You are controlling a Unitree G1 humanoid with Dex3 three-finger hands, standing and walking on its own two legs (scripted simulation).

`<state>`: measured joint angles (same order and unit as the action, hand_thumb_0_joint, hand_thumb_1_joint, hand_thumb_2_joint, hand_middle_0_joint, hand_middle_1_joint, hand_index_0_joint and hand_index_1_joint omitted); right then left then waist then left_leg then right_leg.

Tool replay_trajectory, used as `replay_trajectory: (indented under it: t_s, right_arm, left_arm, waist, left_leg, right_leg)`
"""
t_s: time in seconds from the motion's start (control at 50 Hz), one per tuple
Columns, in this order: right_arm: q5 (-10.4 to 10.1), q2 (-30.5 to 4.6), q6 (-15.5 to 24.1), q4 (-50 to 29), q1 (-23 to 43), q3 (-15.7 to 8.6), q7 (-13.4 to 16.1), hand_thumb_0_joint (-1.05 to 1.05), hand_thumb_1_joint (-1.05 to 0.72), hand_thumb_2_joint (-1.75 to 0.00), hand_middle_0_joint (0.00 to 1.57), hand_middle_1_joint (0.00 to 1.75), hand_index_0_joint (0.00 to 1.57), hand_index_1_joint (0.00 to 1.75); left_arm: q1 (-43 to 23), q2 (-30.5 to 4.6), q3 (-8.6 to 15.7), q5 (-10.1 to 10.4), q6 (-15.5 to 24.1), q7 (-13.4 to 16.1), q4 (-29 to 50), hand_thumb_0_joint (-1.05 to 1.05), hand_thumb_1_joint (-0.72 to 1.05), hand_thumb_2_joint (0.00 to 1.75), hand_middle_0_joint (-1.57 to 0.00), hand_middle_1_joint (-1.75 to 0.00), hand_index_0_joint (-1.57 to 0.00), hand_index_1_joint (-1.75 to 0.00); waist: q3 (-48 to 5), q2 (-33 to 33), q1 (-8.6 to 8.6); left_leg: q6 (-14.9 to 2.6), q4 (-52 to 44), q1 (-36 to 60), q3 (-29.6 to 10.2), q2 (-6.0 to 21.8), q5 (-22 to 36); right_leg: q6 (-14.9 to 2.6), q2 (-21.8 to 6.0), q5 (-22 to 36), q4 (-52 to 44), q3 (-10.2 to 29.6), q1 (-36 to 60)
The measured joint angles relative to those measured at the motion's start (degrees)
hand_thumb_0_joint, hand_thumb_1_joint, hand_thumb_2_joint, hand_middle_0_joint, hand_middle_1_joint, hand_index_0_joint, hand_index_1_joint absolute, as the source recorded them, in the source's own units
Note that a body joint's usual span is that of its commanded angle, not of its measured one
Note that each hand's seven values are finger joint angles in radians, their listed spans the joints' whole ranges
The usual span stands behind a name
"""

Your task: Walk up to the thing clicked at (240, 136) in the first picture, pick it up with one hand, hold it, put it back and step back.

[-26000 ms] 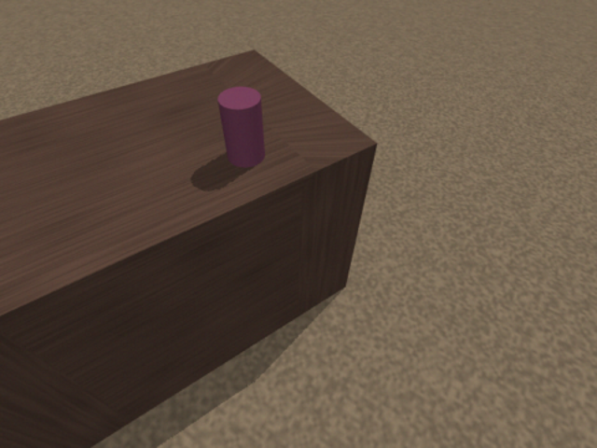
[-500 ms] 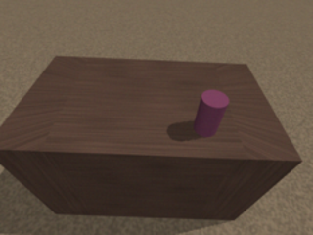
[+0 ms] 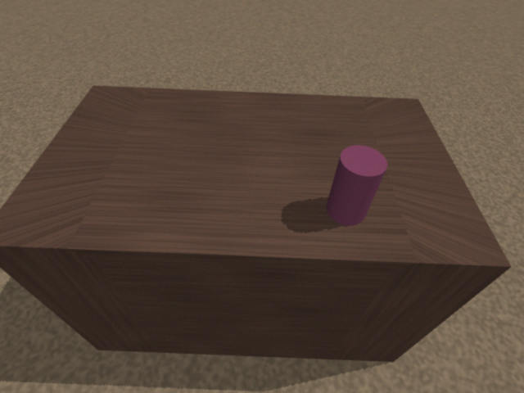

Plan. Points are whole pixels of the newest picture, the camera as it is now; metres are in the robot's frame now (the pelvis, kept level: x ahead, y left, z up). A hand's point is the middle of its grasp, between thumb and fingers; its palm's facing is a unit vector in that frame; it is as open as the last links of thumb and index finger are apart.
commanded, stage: home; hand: right
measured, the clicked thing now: (353, 187) +0.50 -0.19 +0.00
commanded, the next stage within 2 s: stand in 0.86 s
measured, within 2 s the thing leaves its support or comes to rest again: neither
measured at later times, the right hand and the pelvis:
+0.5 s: hand out of the picture +0.09 -0.25 -0.15, palm faces -0.04 +0.93 -0.37, open 17.3 cm; pelvis +0.02 +0.00 +0.00, yaw +0 degrees
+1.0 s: hand out of the picture +0.10 -0.25 -0.15, palm faces -0.03 +0.93 -0.36, open 17.2 cm; pelvis +0.02 +0.00 +0.00, yaw +0 degrees
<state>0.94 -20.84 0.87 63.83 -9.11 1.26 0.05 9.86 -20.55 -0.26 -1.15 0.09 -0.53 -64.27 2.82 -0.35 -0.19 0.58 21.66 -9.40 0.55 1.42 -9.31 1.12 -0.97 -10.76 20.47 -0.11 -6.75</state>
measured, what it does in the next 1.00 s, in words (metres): stands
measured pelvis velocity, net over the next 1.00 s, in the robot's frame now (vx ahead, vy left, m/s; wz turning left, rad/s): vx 0.02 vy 0.00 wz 0.00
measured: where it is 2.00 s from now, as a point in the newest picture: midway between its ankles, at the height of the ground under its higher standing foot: outside the picture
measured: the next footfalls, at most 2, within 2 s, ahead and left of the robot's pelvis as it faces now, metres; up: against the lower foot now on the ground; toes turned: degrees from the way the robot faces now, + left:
none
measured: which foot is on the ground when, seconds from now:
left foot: down 0.00-1.00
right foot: down 0.00-1.00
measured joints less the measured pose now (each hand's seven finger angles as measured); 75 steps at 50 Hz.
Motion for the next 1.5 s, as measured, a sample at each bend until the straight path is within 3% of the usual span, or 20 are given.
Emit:
replay_trajectory:
  t_s: [1.04,1.16,1.32,1.42,1.5]
  right_arm:
    - [-0.03,0.52,-0.08,0.88,2.71,-1.0,0.23,0.0,0.49,-0.09,0.08,0.08,0.08,0.09]
    - [-0.05,0.51,0.0,0.82,2.5,-1.04,0.24,0.0,0.27,-0.31,0.15,0.2,0.15,0.2]
    - [-0.08,0.63,0.04,0.86,2.33,-1.0,0.26,0.0,-0.26,-0.72,0.19,0.28,0.2,0.28]
    - [-0.02,0.71,0.04,0.89,2.23,-1.06,0.19,0.0,-0.59,-0.83,0.2,0.3,0.2,0.3]
    - [-0.05,0.66,0.01,0.94,2.22,-1.13,0.14,0.0,-0.76,-0.87,0.2,0.3,0.21,0.3]
  left_arm:
    - [-3.17,0.38,0.24,0.14,0.12,0.51,0.22,0.0,0.9,0.9,-0.2,-0.3,-0.21,-0.3]
    - [-2.93,0.39,0.32,0.19,0.1,0.48,0.25,0.0,0.9,0.9,-0.2,-0.3,-0.21,-0.3]
    - [-2.63,0.39,0.44,0.15,-0.06,0.36,0.3,0.0,0.91,0.9,-0.2,-0.3,-0.21,-0.3]
    - [-2.4,0.33,0.45,0.21,-0.09,0.33,0.31,0.0,0.91,0.9,-0.2,-0.3,-0.21,-0.3]
    - [-2.14,0.35,0.41,0.15,-0.02,0.3,0.34,0.0,0.91,0.9,-0.2,-0.3,-0.21,-0.3]
  waist:
    - [0.21,-0.02,0.21]
    - [0.26,-0.07,0.18]
    - [0.3,0.04,0.07]
    - [0.3,0.16,0.01]
    - [0.29,0.28,0.03]
  left_leg:
    - [-0.12,-2.59,2.86,0.19,-0.49,-0.73]
    - [-0.15,-2.77,3.04,0.21,-0.55,-0.57]
    - [-0.19,-3.06,3.12,0.23,-0.72,-0.2]
    - [-0.17,-3.06,3.0,0.19,-0.69,-0.04]
    - [-0.14,-3.07,2.91,0.17,-0.66,0.07]
  right_leg:
    - [0.31,-0.52,-0.68,-2.7,0.07,2.91]
    - [0.34,-0.58,-0.58,-2.76,0.08,3.04]
    - [0.36,-0.74,-0.54,-2.45,0.1,2.85]
    - [0.33,-0.71,-0.44,-2.37,0.07,2.7]
    - [0.3,-0.68,-0.36,-2.31,0.06,2.58]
